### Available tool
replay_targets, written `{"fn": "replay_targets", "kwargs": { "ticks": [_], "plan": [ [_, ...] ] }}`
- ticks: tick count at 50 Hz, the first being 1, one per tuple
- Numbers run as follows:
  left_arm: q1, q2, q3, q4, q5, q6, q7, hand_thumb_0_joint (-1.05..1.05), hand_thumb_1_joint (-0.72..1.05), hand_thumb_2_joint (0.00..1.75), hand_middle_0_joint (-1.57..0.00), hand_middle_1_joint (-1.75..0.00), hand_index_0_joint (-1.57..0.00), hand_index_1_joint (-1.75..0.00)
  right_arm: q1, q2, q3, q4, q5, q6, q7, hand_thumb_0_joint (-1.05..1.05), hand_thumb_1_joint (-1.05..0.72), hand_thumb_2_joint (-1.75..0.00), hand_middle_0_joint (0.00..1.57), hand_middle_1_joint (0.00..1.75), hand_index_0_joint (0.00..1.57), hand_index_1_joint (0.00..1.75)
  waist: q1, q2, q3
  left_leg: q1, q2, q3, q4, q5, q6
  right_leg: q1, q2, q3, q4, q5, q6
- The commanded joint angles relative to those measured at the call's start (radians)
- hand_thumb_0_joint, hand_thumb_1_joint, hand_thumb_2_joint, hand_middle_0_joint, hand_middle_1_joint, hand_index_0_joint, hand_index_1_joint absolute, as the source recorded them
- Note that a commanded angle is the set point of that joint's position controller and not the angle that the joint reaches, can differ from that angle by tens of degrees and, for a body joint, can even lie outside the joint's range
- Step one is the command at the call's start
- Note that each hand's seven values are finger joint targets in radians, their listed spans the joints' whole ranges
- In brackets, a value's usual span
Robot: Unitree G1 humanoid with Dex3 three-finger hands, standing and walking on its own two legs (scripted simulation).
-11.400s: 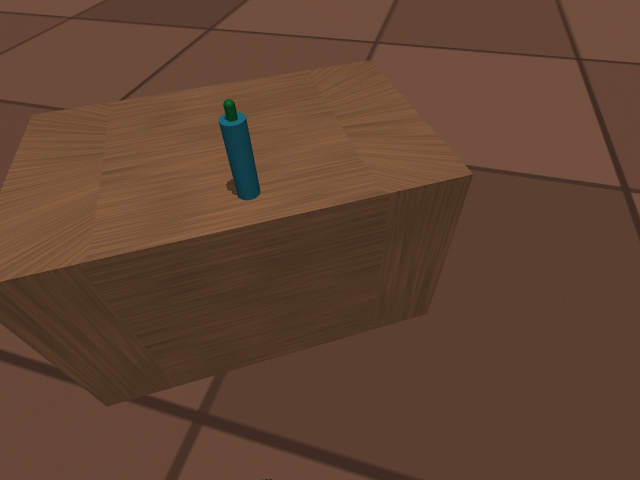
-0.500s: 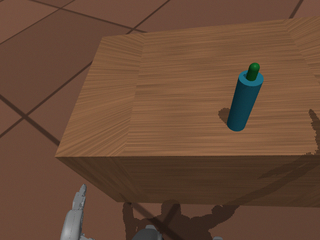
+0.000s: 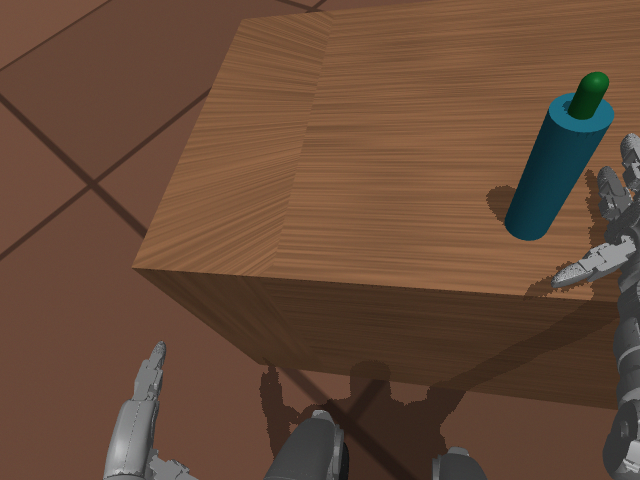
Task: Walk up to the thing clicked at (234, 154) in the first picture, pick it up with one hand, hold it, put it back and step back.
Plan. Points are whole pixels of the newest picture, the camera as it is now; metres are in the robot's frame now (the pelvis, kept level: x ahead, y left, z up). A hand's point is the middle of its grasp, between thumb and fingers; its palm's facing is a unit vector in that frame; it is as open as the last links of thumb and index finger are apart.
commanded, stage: close in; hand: right
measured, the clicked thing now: (554, 166) +0.48 -0.18 +0.08
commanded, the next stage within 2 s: rest palm in 0.32 s
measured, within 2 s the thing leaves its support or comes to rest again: leaves its support in 1.64 s
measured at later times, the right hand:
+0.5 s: hand (548, 219) +0.44 -0.18 +0.04, palm faces +0.08 +1.00 +0.05, open 17.7 cm
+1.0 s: hand (540, 202) +0.45 -0.17 +0.05, palm faces +0.09 +1.00 +0.03, open 15.1 cm
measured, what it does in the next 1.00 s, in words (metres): stands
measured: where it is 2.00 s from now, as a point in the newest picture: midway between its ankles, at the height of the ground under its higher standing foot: outside the picture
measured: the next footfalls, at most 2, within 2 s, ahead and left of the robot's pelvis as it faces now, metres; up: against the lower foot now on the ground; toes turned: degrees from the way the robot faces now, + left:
none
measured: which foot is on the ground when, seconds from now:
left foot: down 0.00-1.00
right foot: down 0.00-1.00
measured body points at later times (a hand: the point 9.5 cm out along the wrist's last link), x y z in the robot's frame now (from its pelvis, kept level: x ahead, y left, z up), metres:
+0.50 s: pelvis +0.00 +0.01 +0.00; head +0.09 -0.03 +0.44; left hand +0.15 +0.27 +0.00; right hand +0.43 -0.24 +0.03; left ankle +0.07 +0.15 -0.65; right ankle -0.01 -0.12 -0.65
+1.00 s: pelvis +0.00 +0.00 +0.00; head +0.10 -0.02 +0.44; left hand +0.15 +0.27 +0.00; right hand +0.44 -0.23 +0.05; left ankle +0.07 +0.15 -0.65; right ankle -0.01 -0.12 -0.65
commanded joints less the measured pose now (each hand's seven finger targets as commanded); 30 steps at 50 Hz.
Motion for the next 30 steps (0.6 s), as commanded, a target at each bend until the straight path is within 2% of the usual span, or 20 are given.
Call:
{"fn": "replay_targets", "kwargs": {
  "ticks": [1, 2, 3, 4, 5, 6, 7, 9, 10, 12, 13, 15, 18, 20, 22, 25, 27, 28, 29, 30],
  "plan": [
    [-0.1, 0.177, 0.094, -0.371, -0.016, -0.031, 0.003, 0.0, -0.55, 0.04, -0.05, -0.04, -0.05, -0.04, -0.459, -0.34, -0.064, -0.432, -0.005, -0.085, -0.056, 0.0, 0.58, -0.03, 0.05, 0.04, 0.05, 0.04, -0.078, -0.255, -0.629, 0.417, -0.026, 0.01, -0.065, 0.269, 0.057, 0.257, 0.034, -0.006, -0.18, 0.453, -0.002],
    [0.009, 0.157, 0.096, -0.274, -0.01, -0.016, 0.002, 0.0, -0.55, 0.04, -0.05, -0.05, -0.05, -0.04, -0.371, -0.264, -0.018, -0.268, -0.022, -0.059, -0.06, 0.0, 0.57, -0.05, 0.04, 0.05, 0.04, 0.05, -0.064, -0.238, -0.545, 0.407, -0.027, 0.011, -0.075, 0.253, 0.054, 0.247, 0.039, -0.017, -0.183, 0.411, -0.006],
    [0.013, 0.177, 0.109, -0.309, -0.013, -0.011, -0.002, 0.0, -0.55, 0.04, -0.05, -0.04, -0.05, -0.04, -0.351, -0.189, 0.013, -0.258, -0.006, -0.054, -0.062, 0.0, 0.56, -0.04, 0.05, 0.04, 0.04, 0.04, -0.036, -0.166, -0.445, 0.372, -0.029, 0.018, -0.082, 0.216, 0.054, 0.199, 0.039, -0.009, -0.191, 0.362, -0.011],
    [0.057, 0.188, 0.131, -0.253, -0.016, -0.005, -0.009, 0.0, -0.55, 0.04, -0.05, -0.04, -0.05, -0.04, -0.274, -0.166, 0.013, -0.168, -0.007, -0.044, -0.07, 0.0, 0.58, -0.04, 0.04, 0.04, 0.04, 0.04, -0.039, -0.133, -0.342, 0.37, -0.027, 0.017, -0.094, 0.178, 0.052, 0.141, 0.043, -0.013, -0.204, 0.302, -0.016],
    [0.141, 0.13, 0.089, -0.151, -0.016, 0.004, -0.019, 0.0, -0.55, 0.03, -0.05, -0.05, -0.05, -0.04, -0.2, -0.084, 0.048, -0.066, -0.009, -0.03, -0.07, 0.0, 0.58, -0.04, 0.04, 0.05, 0.04, 0.05, -0.028, -0.108, -0.256, 0.322, -0.026, 0.017, -0.099, 0.156, 0.05, 0.096, 0.045, -0.012, -0.202, 0.274, -0.022],
    [0.08, 0.113, 0.071, -0.215, -0.023, -0.002, -0.023, 0.0, -0.55, 0.04, -0.05, -0.04, -0.05, -0.04, -0.239, -0.09, 0.044, -0.129, -0.006, -0.039, -0.07, 0.0, 0.59, -0.04, 0.04, 0.05, 0.05, 0.05, -0.032, -0.108, -0.279, 0.297, -0.027, 0.015, -0.099, 0.148, 0.05, 0.106, 0.043, -0.008, -0.201, 0.274, -0.024],
    [-0.01, 0.174, 0.12, -0.37, -0.027, -0.012, -0.016, 0.0, -0.55, 0.04, -0.05, -0.04, -0.05, -0.04, -0.35, -0.193, -0.005, -0.284, -0.013, -0.052, -0.078, 0.0, 0.56, -0.05, 0.05, 0.05, 0.05, 0.05, -0.036, -0.128, -0.412, 0.346, -0.021, 0.0, -0.096, 0.156, 0.049, 0.148, 0.037, -0.011, -0.197, 0.274, -0.026],
    [0.095, 0.178, 0.146, -0.287, -0.019, -0.001, -0.019, 0.0, -0.55, 0.04, -0.05, -0.04, -0.05, -0.04, -0.337, -0.13, 0.047, -0.226, -0.023, -0.042, -0.077, 0.0, 0.56, -0.05, 0.04, 0.05, 0.05, 0.05, -0.014, -0.114, -0.352, 0.33, -0.02, 0.003, -0.096, 0.152, 0.047, 0.148, 0.041, -0.016, -0.194, 0.257, -0.027],
    [0.097, 0.202, 0.171, -0.29, -0.024, -0.001, -0.02, 0.0, -0.54, 0.03, -0.05, -0.04, -0.05, -0.03, -0.314, -0.128, 0.049, -0.215, -0.017, -0.04, -0.077, 0.0, 0.57, -0.04, 0.04, 0.05, 0.04, 0.05, -0.007, -0.083, -0.328, 0.334, -0.018, 0.0, -0.106, 0.128, 0.044, 0.122, 0.039, -0.014, -0.193, 0.227, -0.03],
    [0.096, 0.116, 0.096, -0.262, -0.027, -0.009, -0.031, 0.0, -0.54, 0.03, -0.05, -0.04, -0.05, -0.03, -0.36, -0.079, 0.083, -0.256, -0.017, -0.049, -0.08, 0.0, 0.59, -0.04, 0.04, 0.05, 0.04, 0.05, -0.031, -0.126, -0.309, 0.302, -0.015, -0.01, -0.1, 0.106, 0.046, 0.113, 0.043, -0.02, -0.193, 0.203, -0.029],
    [0.096, 0.132, 0.117, -0.29, -0.028, -0.008, -0.03, 0.0, -0.54, 0.03, -0.04, -0.04, -0.05, -0.03, -0.367, -0.104, 0.059, -0.295, -0.015, -0.053, -0.085, 0.0, 0.57, -0.04, 0.04, 0.04, 0.04, 0.05, -0.032, -0.137, -0.383, 0.323, -0.013, -0.011, -0.093, 0.131, 0.046, 0.155, 0.042, -0.02, -0.189, 0.234, -0.025],
    [0.093, 0.125, 0.103, -0.316, -0.026, -0.009, -0.03, 0.0, -0.55, 0.04, -0.05, -0.05, -0.05, -0.04, -0.393, -0.053, 0.105, -0.303, -0.013, -0.053, -0.089, 0.0, 0.57, -0.03, 0.05, 0.04, 0.05, 0.04, -0.015, -0.122, -0.406, 0.322, -0.02, 0.006, -0.088, 0.138, 0.045, 0.17, 0.043, -0.015, -0.192, 0.237, -0.025],
    [0.127, 0.129, 0.103, -0.293, -0.026, -0.002, -0.028, 0.0, -0.54, 0.03, -0.04, -0.04, -0.05, -0.04, -0.397, -0.116, 0.075, -0.361, -0.023, -0.051, -0.113, 0.0, 0.57, -0.02, 0.04, 0.04, 0.04, 0.04, -0.057, -0.185, -0.465, 0.348, -0.016, 0.006, -0.077, 0.185, 0.047, 0.219, 0.048, -0.024, -0.189, 0.298, -0.016],
    [0.149, 0.155, 0.143, -0.26, -0.022, 0.007, -0.025, 0.0, -0.54, 0.03, -0.04, -0.04, -0.05, -0.04, -0.374, -0.104, 0.068, -0.351, -0.027, -0.042, -0.132, 0.0, 0.57, -0.02, 0.04, 0.04, 0.04, 0.04, -0.054, -0.197, -0.454, 0.34, -0.019, 0.01, -0.068, 0.217, 0.05, 0.224, 0.049, -0.022, -0.186, 0.35, -0.011],
    [0.106, 0.139, 0.122, -0.291, -0.021, 0.013, -0.03, 0.0, -0.6, 0.08, -0.06, -0.05, -0.03, -0.07, -0.37, -0.074, 0.082, -0.357, -0.033, -0.036, -0.154, 0.0, 0.59, -0.01, 0.05, 0.03, 0.05, 0.03, -0.07, -0.183, -0.425, 0.346, -0.017, 0.006, -0.074, 0.197, 0.05, 0.194, 0.051, -0.027, -0.19, 0.325, -0.012],
    [0.06, 0.138, 0.122, -0.307, -0.02, 0.019, -0.03, 0.0, -0.6, 0.09, -0.06, -0.05, -0.03, -0.07, -0.355, -0.027, 0.108, -0.321, -0.043, -0.035, -0.171, 0.0, 0.6, 0.0, 0.06, 0.02, 0.06, 0.02, -0.059, -0.135, -0.382, 0.338, -0.018, 0.007, -0.078, 0.16, 0.05, 0.142, 0.046, -0.022, -0.193, 0.276, -0.018],
    [0.071, 0.16, 0.149, -0.312, -0.023, 0.02, -0.028, 0.0, -0.57, 0.07, -0.06, -0.05, -0.04, -0.07, -0.29, -0.007, 0.118, -0.267, -0.047, -0.031, -0.175, 0.0, 0.58, 0.0, 0.15, 0.03, 0.15, 0.03, -0.045, -0.106, -0.372, 0.334, -0.018, 0.009, -0.083, 0.143, 0.049, 0.145, 0.041, -0.018, -0.2, 0.255, -0.02],
    [0.087, 0.148, 0.14, -0.302, -0.019, 0.024, -0.03, 0.0, -0.58, 0.07, -0.06, -0.05, -0.04, -0.06, -0.346, -0.04, 0.099, -0.343, -0.049, -0.041, -0.176, 0.0, 0.6, 0.0, 0.23, 0.08, 0.23, 0.08, -0.05, -0.121, -0.41, 0.355, -0.016, 0.004, -0.082, 0.171, 0.046, 0.155, 0.043, -0.023, -0.189, 0.279, -0.021],
    [0.049, 0.135, 0.113, -0.36, -0.024, 0.018, -0.031, 0.0, -0.57, 0.07, -0.06, -0.05, -0.04, -0.06, -0.332, -0.022, 0.11, -0.297, -0.05, -0.037, -0.178, 0.0, 0.58, 0.0, 0.25, 0.11, 0.25, 0.11, -0.041, -0.082, -0.416, 0.375, -0.017, 0.004, -0.088, 0.171, 0.043, 0.149, 0.041, -0.021, -0.189, 0.275, -0.025],
    [0.093, 0.131, 0.114, -0.302, -0.021, 0.024, -0.031, 0.0, -0.57, 0.06, -0.05, -0.05, -0.04, -0.06, -0.326, -0.047, 0.086, -0.273, -0.05, -0.039, -0.18, 0.0, 0.61, 0.0, 0.3, 0.12, 0.3, 0.13, -0.042, -0.068, -0.382, 0.381, -0.014, -0.002, -0.085, 0.178, 0.039, 0.111, 0.044, -0.025, -0.178, 0.273, -0.028]
  ]
}}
